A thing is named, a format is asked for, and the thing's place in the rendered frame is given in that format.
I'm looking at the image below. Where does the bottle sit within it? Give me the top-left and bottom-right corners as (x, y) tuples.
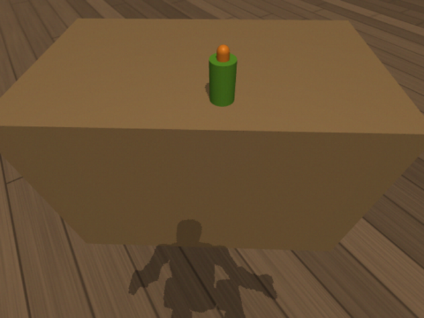
(209, 44), (237, 107)

